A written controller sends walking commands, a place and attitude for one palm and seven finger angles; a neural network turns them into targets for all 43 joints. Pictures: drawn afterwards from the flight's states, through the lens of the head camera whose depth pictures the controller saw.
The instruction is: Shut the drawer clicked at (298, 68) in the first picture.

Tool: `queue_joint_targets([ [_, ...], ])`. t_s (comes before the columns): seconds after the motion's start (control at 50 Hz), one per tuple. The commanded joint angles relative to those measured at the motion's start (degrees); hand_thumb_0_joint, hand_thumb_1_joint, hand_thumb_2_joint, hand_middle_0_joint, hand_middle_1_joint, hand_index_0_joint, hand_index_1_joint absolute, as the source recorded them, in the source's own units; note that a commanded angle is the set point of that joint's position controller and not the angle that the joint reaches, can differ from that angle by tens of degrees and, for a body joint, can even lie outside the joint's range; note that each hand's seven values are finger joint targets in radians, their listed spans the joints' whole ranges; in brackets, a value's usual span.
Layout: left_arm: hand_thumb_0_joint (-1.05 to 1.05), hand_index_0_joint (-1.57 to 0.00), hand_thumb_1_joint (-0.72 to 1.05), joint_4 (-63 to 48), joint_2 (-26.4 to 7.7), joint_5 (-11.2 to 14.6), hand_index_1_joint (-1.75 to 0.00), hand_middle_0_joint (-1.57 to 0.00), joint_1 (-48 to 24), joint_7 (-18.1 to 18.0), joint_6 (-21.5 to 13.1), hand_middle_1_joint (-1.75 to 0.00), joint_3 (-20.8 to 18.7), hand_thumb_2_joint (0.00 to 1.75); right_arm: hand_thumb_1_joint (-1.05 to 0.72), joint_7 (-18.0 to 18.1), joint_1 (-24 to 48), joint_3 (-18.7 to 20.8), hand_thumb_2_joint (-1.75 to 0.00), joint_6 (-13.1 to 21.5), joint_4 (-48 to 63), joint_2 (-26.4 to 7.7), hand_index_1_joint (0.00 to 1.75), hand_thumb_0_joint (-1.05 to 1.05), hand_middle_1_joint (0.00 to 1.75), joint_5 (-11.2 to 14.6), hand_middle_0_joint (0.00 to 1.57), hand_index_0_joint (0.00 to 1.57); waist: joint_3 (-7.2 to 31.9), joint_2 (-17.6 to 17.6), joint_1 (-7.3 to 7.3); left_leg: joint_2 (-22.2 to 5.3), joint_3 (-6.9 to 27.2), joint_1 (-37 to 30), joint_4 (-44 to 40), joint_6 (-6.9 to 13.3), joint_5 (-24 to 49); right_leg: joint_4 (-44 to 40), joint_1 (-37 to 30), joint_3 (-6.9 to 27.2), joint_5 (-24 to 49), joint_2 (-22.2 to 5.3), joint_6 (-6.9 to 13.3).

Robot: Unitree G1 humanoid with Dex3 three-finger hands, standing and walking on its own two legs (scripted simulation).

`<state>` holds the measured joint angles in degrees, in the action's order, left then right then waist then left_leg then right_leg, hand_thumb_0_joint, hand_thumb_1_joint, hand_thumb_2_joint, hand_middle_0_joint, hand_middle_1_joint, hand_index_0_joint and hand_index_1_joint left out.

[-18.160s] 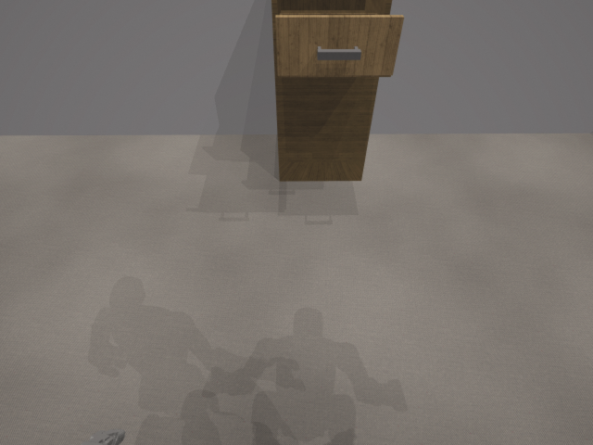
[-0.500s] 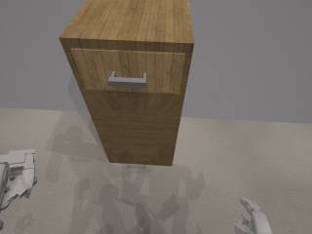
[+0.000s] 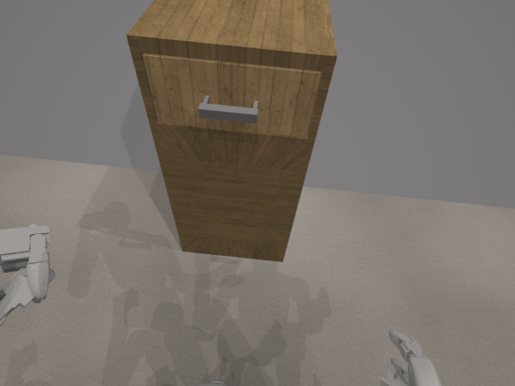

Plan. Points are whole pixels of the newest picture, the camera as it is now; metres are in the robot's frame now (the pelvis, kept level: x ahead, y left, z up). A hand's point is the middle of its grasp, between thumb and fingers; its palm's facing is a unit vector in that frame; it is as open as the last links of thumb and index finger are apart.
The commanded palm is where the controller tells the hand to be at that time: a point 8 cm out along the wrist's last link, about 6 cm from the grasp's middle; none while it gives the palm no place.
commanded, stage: step back with the hand held close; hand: left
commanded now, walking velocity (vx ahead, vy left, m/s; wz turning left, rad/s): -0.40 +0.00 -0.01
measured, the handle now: (229, 107) +0.69 +0.09 +0.03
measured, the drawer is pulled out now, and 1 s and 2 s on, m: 0.00 0.00 0.00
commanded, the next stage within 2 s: stop stepping back and stand still in 0.50 s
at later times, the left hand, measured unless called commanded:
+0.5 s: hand (2, 377) +0.11 +0.22 +0.18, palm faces +0.25 -0.82 -0.51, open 3.2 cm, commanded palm +0.06 +0.25 +0.19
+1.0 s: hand out of the picture -0.07 +0.27 +0.17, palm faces +0.45 -0.84 -0.31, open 3.3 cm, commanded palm -0.13 +0.29 +0.19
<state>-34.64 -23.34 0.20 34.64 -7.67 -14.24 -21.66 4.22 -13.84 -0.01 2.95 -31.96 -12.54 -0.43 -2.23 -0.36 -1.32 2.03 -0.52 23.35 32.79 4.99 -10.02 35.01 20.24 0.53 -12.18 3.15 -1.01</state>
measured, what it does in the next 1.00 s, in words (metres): walks backwards: right foot, then left foot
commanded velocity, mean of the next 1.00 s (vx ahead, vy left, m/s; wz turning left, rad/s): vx -0.07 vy -0.02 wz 0.02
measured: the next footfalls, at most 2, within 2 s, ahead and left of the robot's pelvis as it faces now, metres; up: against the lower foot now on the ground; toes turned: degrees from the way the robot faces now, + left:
right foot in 0.10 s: -0.12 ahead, -0.12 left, +0.00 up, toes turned +0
left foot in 0.46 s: +0.02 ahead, +0.04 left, +0.00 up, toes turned -3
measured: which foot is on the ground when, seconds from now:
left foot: down 0.00-0.32, up 0.34-0.44, down 0.46-0.76, up 0.78-0.96, down 0.98-1.00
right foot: up 0.00-0.08, down 0.10-0.50, up 0.52-0.76, down 0.78-0.98, up 1.00-1.00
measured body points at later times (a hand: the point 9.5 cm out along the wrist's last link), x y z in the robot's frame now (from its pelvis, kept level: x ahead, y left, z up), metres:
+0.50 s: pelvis -0.09 -0.02 +0.01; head -0.08 +0.01 +0.45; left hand +0.09 +0.26 +0.21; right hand +0.08 -0.28 -0.05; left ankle -0.02 +0.04 -0.73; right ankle -0.15 -0.12 -0.72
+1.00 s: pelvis -0.27 +0.02 -0.01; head -0.29 +0.05 +0.44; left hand -0.10 +0.31 +0.18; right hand -0.13 -0.23 -0.08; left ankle -0.30 +0.12 -0.74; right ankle -0.25 -0.12 -0.72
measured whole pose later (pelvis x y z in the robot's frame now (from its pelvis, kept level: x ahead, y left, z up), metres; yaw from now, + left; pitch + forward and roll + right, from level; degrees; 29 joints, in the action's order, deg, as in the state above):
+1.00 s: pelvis -0.27 +0.02 -0.01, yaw -1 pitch +1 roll -2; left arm -31.7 -19.6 1.1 29.9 -9.2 -9.7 -20.8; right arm 5.4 -16.7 -0.5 6.0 -36.7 -12.0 -0.1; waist 5.5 2.7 0.3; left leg -1.7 -1.8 15.1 35.4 2.0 -23.6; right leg 40.9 22.6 -3.5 -25.7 -2.3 1.3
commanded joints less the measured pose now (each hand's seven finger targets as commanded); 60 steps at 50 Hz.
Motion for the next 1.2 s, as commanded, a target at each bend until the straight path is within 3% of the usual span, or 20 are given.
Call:
queue_joint_targets([
  [0.0, 0.00, -1.40, 0.90, -11.6, -8.8, 0.3, -1.60, -1.40, -0.1, -1.3, -4.6, -1.60, -9.3, 0.90, -0.90, 0.3, 7.3, 3.8, -0.90, 4.6, 9.5, -7.9, 0.30, 0.00, 0.30, -0.4, 0.20, 0.20, 5.8, -9.9, 1.52, -17.3, 18.1, 18.5, -22.7, 4.6, -23.7, 11.0, -19.8, 2.4, -5.9, 1.5, -0.1],
  [0.08, 0.00, -1.40, 0.90, -9.7, -6.5, 2.4, -1.60, -1.40, 2.7, 0.0, -5.2, -1.60, -6.6, 0.90, -0.90, -0.6, 6.2, 3.7, -0.90, 5.5, 6.4, -7.7, 0.30, 0.00, 0.30, -0.8, 0.20, 0.20, 6.1, -4.9, 1.15, -15.2, 16.1, 2.2, -17.4, 3.0, -5.0, -3.3, -10.0, 1.9, -8.7, 1.1, 0.4],
  [0.18, 0.00, -1.40, 0.90, -16.0, -9.6, 2.6, -1.60, -1.40, 0.8, 0.8, -7.4, -1.60, -7.1, 0.90, -0.90, -2.1, 4.7, 3.7, -0.90, 5.4, 3.6, -7.1, 0.30, 0.00, 0.30, -0.9, 0.20, 0.20, 22.8, -6.4, 1.99, -12.2, 8.0, -32.2, -4.1, 0.5, 45.6, -13.0, -2.5, 1.9, 7.2, -0.1, -1.8],
  [0.24, 0.00, -1.40, 0.90, -19.6, -12.9, 4.1, -1.60, -1.40, 4.5, 0.6, -7.2, -1.60, -11.2, 0.90, -0.90, -2.4, 7.0, 3.1, -0.90, 3.9, 7.2, -6.5, 0.30, 0.00, 0.30, 0.5, 0.20, 0.20, 28.6, -1.9, 2.28, -9.3, 2.2, -31.5, 0.1, -0.6, 43.2, -13.0, -6.9, 1.9, 27.5, -2.6, -5.1],
  [0.32, 0.00, -1.40, 0.90, -12.3, -15.9, 5.1, -1.60, -1.40, 12.2, 1.1, -6.0, -1.60, -17.7, 0.90, -0.90, -0.8, 12.8, 1.9, -0.90, 0.7, 12.7, -5.8, 0.30, 0.00, 0.30, 2.7, 0.20, 0.20, 19.6, 11.7, 3.17, -2.1, -2.0, -6.7, 6.1, -3.4, -0.6, -12.8, -13.5, 4.6, 55.6, -12.5, -6.0],
  [0.38, 0.00, -1.40, 0.90, -7.4, -12.5, 4.7, -1.60, -1.40, 8.8, 1.9, -4.6, -1.60, -13.0, 0.90, -0.90, -0.1, 13.0, 1.2, -0.90, 0.1, 11.0, -5.1, 0.30, 0.00, 0.30, 1.7, 0.20, 0.20, 8.1, 3.6, 1.47, -1.6, -0.2, -0.2, 5.7, -3.6, -5.8, -13.0, -8.0, 7.3, 50.3, -14.1, -1.9],
  [0.42, 0.00, -1.40, 0.90, -6.6, -10.0, 4.9, -1.60, -1.40, 3.2, 2.3, -3.8, -1.60, -9.0, 0.90, -0.90, 0.5, 11.6, 1.0, -0.90, 0.1, 9.1, -6.7, 0.30, 0.00, 0.30, 1.1, 0.20, 0.20, 5.1, -3.0, -0.30, -2.8, 0.4, -8.0, -5.3, -3.3, 16.7, -9.2, -4.2, 2.2, 45.1, -8.0, -3.2],
  [0.48, 0.00, -1.40, 0.90, -6.4, -9.9, 4.8, -1.60, -1.40, -1.1, 1.9, -3.9, -1.60, -5.1, 0.90, -0.90, -0.8, 5.9, 3.0, -0.90, 1.1, 6.7, -7.8, 0.30, 0.00, 0.30, 0.2, 0.20, 0.20, 12.0, -9.5, 0.15, -16.0, 13.3, -24.4, -12.3, 2.3, 47.1, 5.1, 5.5, 3.0, -9.6, 0.8, -3.3],
  [0.56, 0.00, -1.40, 0.90, -12.3, -8.9, 4.4, -1.60, -1.40, 0.1, 1.1, -2.8, -1.60, -4.3, 0.90, -0.90, -1.4, 7.0, 3.3, -0.90, 3.5, 8.3, -7.7, 0.30, 0.00, 0.30, -0.5, 0.20, 0.20, 10.7, -8.9, 2.00, -18.2, 15.0, -5.8, -22.9, 5.1, 3.2, 15.2, -5.2, 4.6, -16.1, 0.4, -0.3],
  [0.68, 0.00, -1.40, 0.90, -14.1, -9.9, 3.0, -1.60, -1.40, 5.0, -0.8, 0.3, -1.60, -8.2, 0.90, -0.90, -0.7, 8.7, 2.8, -0.90, 3.7, 10.4, -6.8, 0.30, 0.00, 0.30, -0.3, 0.20, 0.20, 7.5, -15.1, 2.70, -10.2, 6.8, 15.4, -29.3, -2.8, -34.9, 2.2, -25.9, -7.8, -16.7, 4.3, 2.0],
  [0.72, 0.00, -1.40, 0.90, -13.7, -11.3, 2.8, -1.60, -1.40, 4.9, -1.2, 1.4, -1.60, -8.9, 0.90, -0.90, -0.4, 7.9, 2.7, -0.90, 3.5, 9.2, -5.4, 0.30, 0.00, 0.30, 0.0, 0.20, 0.20, 6.8, -4.1, 2.29, -1.5, -2.0, 4.8, -10.5, -7.1, -25.1, -17.0, -14.4, -2.8, -21.8, -2.0, 4.4],
  [0.76, 0.00, -1.40, 0.90, -16.4, -11.0, 3.3, -1.60, -1.40, -0.8, -0.7, 1.7, -1.60, -6.6, 0.90, -0.90, -0.2, 7.8, 3.7, -0.90, 2.3, 6.8, -6.6, 0.30, 0.00, 0.30, 0.0, 0.20, 0.20, 0.3, 14.1, 0.84, 0.9, 3.4, -5.8, 33.3, -6.8, -10.7, -33.9, 22.2, 26.5, -37.6, -24.3, 13.0],
  [0.82, 0.00, -1.40, 0.90, -12.4, -9.2, 3.1, -1.60, -1.40, -9.3, 0.5, 2.9, -1.60, -5.1, 0.90, -0.90, -0.7, 4.9, 3.0, -0.90, 1.4, 5.3, -5.7, 0.30, 0.00, 0.30, 0.7, 0.20, 0.20, 2.7, 11.7, -1.99, -2.7, 2.5, -0.3, 40.0, -6.5, -5.1, -26.6, 19.8, 11.5, -33.0, -18.5, 10.1],
  [0.92, 0.00, -1.40, 0.90, -6.3, -4.6, 1.1, -1.60, -1.40, -11.8, -1.7, 1.5, -1.60, -0.2, 0.90, -0.90, 2.3, 6.8, 1.4, -0.90, 6.8, 3.8, -5.5, 0.30, 0.00, 0.30, 0.7, 0.20, 0.20, -0.2, -0.9, -0.48, -4.2, -3.3, -10.4, -9.2, -2.1, -15.6, -7.7, 7.1, 2.3, -25.3, -12.5, 6.8],
  [0.94, 0.00, -1.40, 0.90, -9.4, -5.8, 1.0, -1.60, -1.40, -13.9, -2.2, 0.4, -1.60, -1.3, 0.90, -0.90, 2.2, 3.7, 1.4, -0.90, 7.7, 3.9, -6.6, 0.30, 0.00, 0.30, 0.7, 0.20, 0.20, 2.3, -12.2, -1.21, -6.0, 2.0, -15.5, -18.4, -0.6, -16.7, 8.8, 6.1, -0.5, -17.8, -6.7, 4.5],
  [0.96, 0.00, -1.40, 0.90, -14.9, -6.4, 0.4, -1.60, -1.40, -16.2, -2.9, -1.2, -1.60, -1.6, 0.90, -0.90, 1.6, 3.0, 2.0, -0.90, 8.4, 5.5, -7.4, 0.30, 0.00, 0.30, 0.3, 0.20, 0.20, 2.1, -25.7, -0.94, -17.9, 23.1, -23.5, -19.3, 2.7, -16.1, 24.8, 20.9, -4.7, -21.1, -1.9, 1.4],
  [0.98, 0.00, -1.40, 0.90, -16.6, -8.9, -0.8, -1.60, -1.40, -16.1, -3.1, -2.4, -1.60, -3.4, 0.90, -0.90, 1.0, 3.3, 1.3, -0.90, 9.1, 5.6, -5.8, 0.30, 0.00, 0.30, -0.1, 0.20, 0.20, 1.4, -20.2, -0.90, -23.3, 31.3, -19.2, -21.4, 7.4, -15.7, 34.2, 23.8, 0.2, -18.7, -2.6, 1.5],
  [1.0, 0.00, -1.40, 0.90, -14.6, -10.1, -0.9, -1.60, -1.40, -10.2, -2.6, -2.8, -1.60, -6.3, 0.90, -0.90, 0.2, 4.4, 2.9, -0.90, 9.5, 5.9, -6.9, 0.30, 0.00, 0.30, 0.0, 0.20, 0.20, 3.7, -8.5, 0.76, -23.3, 26.3, -20.8, -19.6, 9.2, -6.5, 37.0, 24.6, 0.6, -13.3, -3.0, 1.1],
  [1.06, 0.00, -1.40, 0.90, -19.9, -9.5, 0.3, -1.60, -1.40, -1.2, -1.7, -2.6, -1.60, -6.7, 0.90, -0.90, -2.1, 4.9, 2.3, -0.90, 10.1, 5.3, -5.1, 0.30, 0.00, 0.30, 0.0, 0.20, 0.20, 0.2, -4.9, 0.34, -21.2, 24.2, -14.3, -19.6, 5.2, 1.2, 37.7, 24.9, 1.8, -7.4, -6.6, 1.0],
  [1.18, 0.00, -1.40, 0.90, -9.9, -8.1, 0.5, -1.60, -1.40, 4.3, -1.9, -2.1, -1.60, -8.5, 0.90, -0.90, -1.1, 4.5, 2.7, -0.90, 7.1, 4.8, -5.6, 0.30, 0.00, 0.30, -0.2, 0.20, 0.20, -1.3, -15.8, 0.54, -16.3, 7.2, 1.0, -24.4, 3.4, -21.5, 14.1, 2.0, -6.3, -5.8, -5.0, 1.4],
])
